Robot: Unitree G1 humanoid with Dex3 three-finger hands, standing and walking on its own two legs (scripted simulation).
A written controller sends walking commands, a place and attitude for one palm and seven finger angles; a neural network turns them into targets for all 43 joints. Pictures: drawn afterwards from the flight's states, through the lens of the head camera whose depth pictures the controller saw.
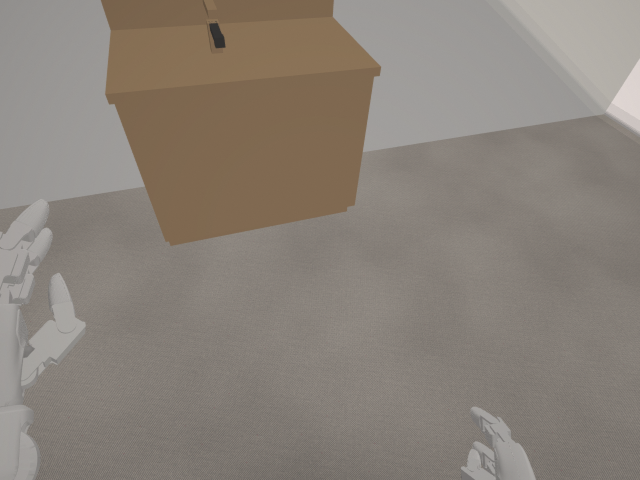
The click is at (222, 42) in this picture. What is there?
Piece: tap's lever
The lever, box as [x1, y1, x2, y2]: [213, 34, 225, 47]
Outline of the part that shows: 213,35 215,46 225,47 222,34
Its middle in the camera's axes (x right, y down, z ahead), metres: -0.30 -0.57 +1.12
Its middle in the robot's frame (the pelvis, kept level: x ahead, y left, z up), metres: +1.21 +0.37 +0.03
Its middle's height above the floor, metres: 0.80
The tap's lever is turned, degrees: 0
